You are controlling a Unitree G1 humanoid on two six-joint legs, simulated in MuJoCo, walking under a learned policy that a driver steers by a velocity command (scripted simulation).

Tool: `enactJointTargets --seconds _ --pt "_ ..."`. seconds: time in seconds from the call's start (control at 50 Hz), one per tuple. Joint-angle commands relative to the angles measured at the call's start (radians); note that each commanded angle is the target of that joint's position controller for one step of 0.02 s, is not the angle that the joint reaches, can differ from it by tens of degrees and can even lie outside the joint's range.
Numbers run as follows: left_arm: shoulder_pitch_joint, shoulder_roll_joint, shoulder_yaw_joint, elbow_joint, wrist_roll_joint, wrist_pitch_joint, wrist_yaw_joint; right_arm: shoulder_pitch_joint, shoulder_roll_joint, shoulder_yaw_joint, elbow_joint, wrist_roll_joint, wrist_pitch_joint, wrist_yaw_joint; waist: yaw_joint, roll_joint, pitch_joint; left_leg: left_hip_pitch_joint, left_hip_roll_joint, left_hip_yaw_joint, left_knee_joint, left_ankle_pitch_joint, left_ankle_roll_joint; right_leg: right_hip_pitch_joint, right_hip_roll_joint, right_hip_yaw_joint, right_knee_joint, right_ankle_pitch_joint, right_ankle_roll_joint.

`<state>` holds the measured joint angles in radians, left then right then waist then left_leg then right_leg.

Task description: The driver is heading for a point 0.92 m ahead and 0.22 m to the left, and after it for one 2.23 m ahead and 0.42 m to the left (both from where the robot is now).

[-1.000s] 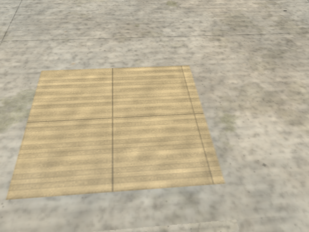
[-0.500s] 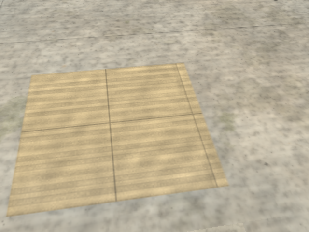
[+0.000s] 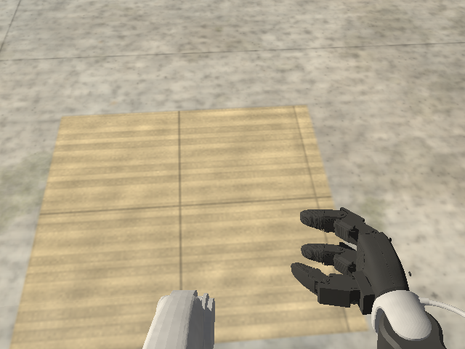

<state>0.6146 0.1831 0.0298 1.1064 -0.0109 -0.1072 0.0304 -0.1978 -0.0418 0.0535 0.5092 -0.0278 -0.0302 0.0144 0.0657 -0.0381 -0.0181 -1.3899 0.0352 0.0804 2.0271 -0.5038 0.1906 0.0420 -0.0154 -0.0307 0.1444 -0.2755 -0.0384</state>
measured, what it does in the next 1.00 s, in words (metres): climbs: left foot 0.19 m higher, then right foot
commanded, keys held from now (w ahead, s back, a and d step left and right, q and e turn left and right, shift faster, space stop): w+shift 0.66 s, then w+q+shift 0.22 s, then q+shift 0.12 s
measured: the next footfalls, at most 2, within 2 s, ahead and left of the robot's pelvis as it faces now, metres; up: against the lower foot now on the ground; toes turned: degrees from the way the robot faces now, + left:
left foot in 0.10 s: +0.26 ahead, +0.10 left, +0.19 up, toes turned +3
right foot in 0.62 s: +0.63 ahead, -0.01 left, +0.19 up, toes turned -4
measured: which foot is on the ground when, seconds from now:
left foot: up 0.00-0.08, down 0.10-0.60, up 0.62-1.00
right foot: down 0.00-0.10, up 0.12-0.60, down 0.62-1.00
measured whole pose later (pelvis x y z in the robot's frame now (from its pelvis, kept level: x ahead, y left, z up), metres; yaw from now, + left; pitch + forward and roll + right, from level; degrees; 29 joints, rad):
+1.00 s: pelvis +0.85 +0.09 +0.15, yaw +11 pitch +1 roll -2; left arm 0.48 0.24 0.02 0.95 0.00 -0.14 0.02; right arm 0.06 -0.28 -0.01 0.70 -0.04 -0.07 0.07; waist 0.04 0.05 0.04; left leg -0.71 -0.03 0.12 0.65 0.11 0.13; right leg 0.26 0.05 -0.24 0.35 -0.44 0.01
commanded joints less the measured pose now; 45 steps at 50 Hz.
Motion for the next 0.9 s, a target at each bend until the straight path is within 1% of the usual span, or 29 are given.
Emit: enactJointTargets --seconds 0.02,0.04,0.06,0.08,0.1,0.12,0.14,0.16,0.18,0.2,0.22,0.24,0.28,0.32,0.36,0.4,0.46,0.52,0.58,0.6,0.62,0.64,0.66,0.68,0.72,0.76,0.8,0.84,0.9 --pt "-0.132 0.164 0.017 -0.126 -0.045 -0.037 0.023 -0.017 -0.055 -0.007 -0.116 0.016 0.042 0.002 -0.136 0.071 0.063 0.616 0.018 0.138 -0.39 0.053 0.007 -0.495 -0.168 -0.051 -0.392 0.601 -0.176" --pt "-0.097 0.206 0.033 -0.153 -0.06 -0.05 0.019 0.022 -0.065 -0.011 -0.107 0.019 0.043 0.0 -0.145 0.087 -0.043 0.799 -0.04 0.169 -0.525 0.068 0.014 -0.407 -0.2 -0.054 -0.254 1.191 -0.182" --pt "-0.055 0.277 0.057 -0.164 -0.059 -0.062 0.02 0.122 -0.086 -0.03 -0.071 0.024 0.053 -0.013 -0.173 -0.002 -0.16 0.892 -0.108 0.171 -0.592 -0.047 0.003 -0.249 -0.244 -0.041 -0.065 1.689 -0.184" --pt "-0.076 0.345 0.087 -0.189 -0.031 -0.071 0.016 0.266 -0.134 -0.059 -0.028 0.014 0.054 -0.019 -0.232 -0.086 -0.277 0.935 -0.155 0.122 -0.666 -0.184 0.011 -0.09 -0.271 -0.019 0.213 1.958 -0.176" --pt "-0.156 0.374 0.114 -0.235 -0.039 -0.086 -0.007 0.445 -0.227 -0.097 -0.003 -0.002 0.052 -0.026 -0.324 -0.165 -0.395 1.107 -0.152 -0.021 -0.824 -0.17 0.035 -0.079 -0.286 0.021 0.507 2.025 -0.147" --pt "-0.206 0.314 0.115 -0.312 -0.066 -0.108 -0.035 0.612 -0.415 -0.154 0.077 -0.029 0.042 -0.022 -0.345 0.034 -0.52 1.318 0.004 -0.398 -1.092 -0.466 0.079 -0.273 -0.163 0.091 0.917 1.514 -0.111" --pt "-0.293 0.162 0.102 -0.384 -0.016 -0.122 -0.078 0.57 -0.45 -0.176 0.153 -0.009 0.032 -0.017 -0.272 0.311 -0.406 1.335 0.085 -0.906 -1.577 -0.754 0.098 -0.661 0.143 0.217 1.297 0.264 -0.079" --pt "-0.324 0.027 0.079 -0.431 0.041 -0.117 -0.081 0.37 -0.361 -0.166 0.145 0.041 0.016 -0.016 -0.18 0.239 -0.311 1.221 0.174 -1.102 -1.699 -0.74 -0.002 -0.859 0.168 0.448 1.713 0.233 -0.081" --pt "-0.341 -0.009 0.061 -0.482 0.043 -0.103 -0.072 0.295 -0.291 -0.142 0.158 0.031 0.004 -0.009 -0.09 0.098 -0.178 1.092 0.196 -1.008 -1.668 -0.627 -0.023 -0.923 0.114 0.375 1.834 0.273 -0.081" --pt "-0.328 -0.045 0.041 -0.496 0.045 -0.085 -0.065 0.334 -0.206 -0.127 0.218 0.012 -0.019 -0.005 -0.054 -0.007 -0.088 1.015 0.199 -0.833 -1.602 -0.483 0.012 -0.969 0.086 0.287 1.866 0.253 -0.093" --pt "-0.345 -0.12 0.0 -0.523 0.058 -0.053 -0.049 0.393 -0.153 -0.117 0.288 -0.01 -0.039 0.011 -0.012 -0.024 -0.024 0.969 0.176 -0.682 -1.577 -0.367 0.009 -1.061 0.062 0.265 1.929 0.171 -0.105" --pt "-0.342 -0.131 -0.016 -0.519 0.053 -0.014 -0.033 0.431 -0.104 -0.105 0.356 -0.022 -0.055 0.022 0.019 -0.021 0.015 0.917 0.145 -0.548 -1.564 -0.241 -0.018 -1.098 0.06 0.259 1.997 0.14 -0.116" --pt "-0.364 -0.069 -0.023 -0.531 0.041 0.042 -0.022 0.483 -0.126 -0.1 0.382 -0.016 -0.085 0.017 0.032 -0.048 0.11 0.801 0.1 -0.392 -1.661 -0.177 -0.039 -1.044 0.034 0.242 1.716 0.001 -0.085" --pt "-0.448 0.019 -0.009 -0.56 0.029 0.052 -0.027 0.445 -0.169 -0.095 0.369 -0.008 -0.114 0.015 0.034 -0.017 0.174 0.727 0.062 -0.298 -1.793 0.0 -0.046 -0.942 0.013 0.198 1.358 0.084 -0.041" --pt "-0.538 0.085 0.001 -0.587 0.037 0.047 -0.051 0.523 -0.248 -0.104 0.375 0.027 -0.139 0.004 -0.022 0.01 0.142 0.834 0.044 -0.229 -1.938 0.201 -0.025 -0.843 -0.032 0.065 1.041 0.238 -0.014" --pt "-0.606 0.059 -0.008 -0.59 0.012 0.044 -0.062 0.595 -0.284 -0.111 0.375 0.048 -0.145 0.0 -0.075 0.038 0.105 1.0 0.024 -0.185 -1.989 0.4 -0.05 -0.757 -0.03 -0.022 0.819 0.336 -0.013" --pt "-0.677 0.035 -0.024 -0.598 0.027 0.042 -0.083 0.715 -0.3 -0.116 0.403 0.031 -0.125 -0.017 -0.138 0.079 0.062 1.372 0.046 -0.165 -2.006 0.653 -0.066 -0.783 -0.002 -0.059 0.629 0.382 -0.033" --pt "-0.712 0.058 -0.031 -0.583 0.043 0.044 -0.093 0.77 -0.327 -0.12 0.417 0.017 -0.111 -0.031 -0.142 0.152 0.021 1.56 0.061 -0.077 -1.889 1.344 -0.1 -0.627 0.097 -0.145 0.448 0.288 -0.058" --pt "-0.54 0.19 0.011 -0.511 0.046 0.044 -0.049 0.745 -0.399 -0.133 0.424 -0.002 -0.081 -0.067 -0.018 0.246 -0.075 1.635 0.153 -0.094 -1.53 1.822 -0.133 -0.406 0.15 -0.12 0.371 0.114 -0.101" --pt "-0.351 0.232 0.028 -0.445 0.039 0.034 -0.03 0.682 -0.403 -0.133 0.408 -0.008 -0.07 -0.074 0.08 0.223 -0.141 1.561 0.168 -0.103 -1.31 1.746 -0.135 -0.221 0.1 -0.056 0.291 0.18 -0.14" --pt "-0.155 0.274 0.047 -0.383 0.061 0.03 -0.008 0.602 -0.4 -0.134 0.368 -0.009 -0.068 -0.069 0.168 0.191 -0.247 1.325 0.136 -0.09 -1.017 1.383 -0.097 0.086 -0.019 0.048 0.338 0.062 -0.183" --pt "-0.182 0.315 0.055 -0.375 0.086 0.028 -0.003 0.65 -0.241 -0.104 0.308 0.006 -0.085 -0.049 0.033 -0.106 -0.292 0.846 -0.048 -0.096 -0.69 0.208 -0.12 0.42 -0.274 0.416 0.408 0.033 -0.263" --pt "-0.215 0.245 0.046 -0.393 0.068 0.026 -0.017 0.649 -0.296 -0.106 0.289 0.03 -0.1 -0.052 0.028 -0.098 -0.339 0.644 -0.11 -0.189 -0.521 0.052 -0.096 0.438 -0.358 0.754 0.244 -0.031 -0.35" --pt "-0.264 0.185 0.04 -0.372 0.057 0.022 -0.02 0.542 -0.334 -0.113 0.274 0.033 -0.101 -0.051 0.017 0.043 -0.151 0.558 -0.03 -0.21 -0.554 0.175 -0.077 0.304 -0.302 0.571 0.161 -0.071 -0.312" --pt "-0.299 0.122 0.025 -0.333 0.068 0.002 -0.016 0.501 -0.309 -0.1 0.27 0.022 -0.082 -0.023 -0.04 0.112 0.025 0.565 0.015 -0.205 -0.643 0.233 -0.08 0.074 -0.235 0.381 0.067 -0.001 -0.231" --pt "-0.242 0.092 0.008 -0.283 0.047 -0.017 -0.011 0.525 -0.251 -0.087 0.262 0.005 -0.04 0.001 -0.087 0.067 0.093 0.579 0.042 -0.201 -0.681 0.239 -0.104 -0.062 -0.191 0.244 0.018 0.116 -0.16" --pt "-0.256 0.123 0.014 -0.261 0.025 -0.036 -0.027 0.449 -0.243 -0.077 0.215 -0.011 -0.014 0.027 -0.102 0.028 0.129 0.58 0.063 -0.169 -0.775 0.28 -0.118 -0.173 -0.169 0.12 -0.048 0.174 -0.121" --pt "-0.259 0.148 0.011 -0.247 0.027 -0.057 -0.041 0.369 -0.232 -0.068 0.152 -0.019 -0.012 0.041 -0.115 -0.027 0.154 0.636 0.061 -0.132 -0.946 0.437 -0.108 -0.245 -0.125 -0.029 -0.068 0.447 -0.088" --pt "-0.232 0.171 0.012 -0.224 0.011 -0.071 -0.046 0.244 -0.221 -0.058 0.122 -0.009 -0.024 0.064 -0.083 0.037 0.21 0.804 -0.002 0.03 -1.238 0.637 -0.078 -0.275 -0.09 -0.171 -0.126 0.81 -0.032"
Velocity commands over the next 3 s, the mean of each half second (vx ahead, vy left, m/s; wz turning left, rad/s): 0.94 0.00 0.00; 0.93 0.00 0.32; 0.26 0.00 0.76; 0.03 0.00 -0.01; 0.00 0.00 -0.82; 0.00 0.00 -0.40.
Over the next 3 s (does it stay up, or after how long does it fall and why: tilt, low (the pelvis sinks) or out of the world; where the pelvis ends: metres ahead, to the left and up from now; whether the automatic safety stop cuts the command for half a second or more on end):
stays up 1.23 0.14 0.18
